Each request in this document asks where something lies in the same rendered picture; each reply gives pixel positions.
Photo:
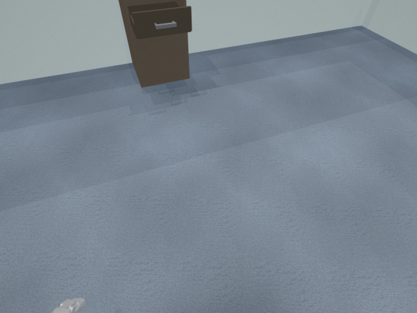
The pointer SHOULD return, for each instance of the left robot hand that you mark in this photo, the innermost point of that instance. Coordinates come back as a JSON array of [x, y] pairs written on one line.
[[70, 306]]

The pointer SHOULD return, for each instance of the drawer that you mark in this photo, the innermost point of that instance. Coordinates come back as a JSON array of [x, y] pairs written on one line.
[[143, 17]]

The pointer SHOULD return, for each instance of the handle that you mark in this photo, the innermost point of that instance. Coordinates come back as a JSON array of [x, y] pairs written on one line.
[[165, 25]]

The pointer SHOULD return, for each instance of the cabinet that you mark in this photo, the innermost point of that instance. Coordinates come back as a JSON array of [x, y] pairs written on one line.
[[156, 60]]

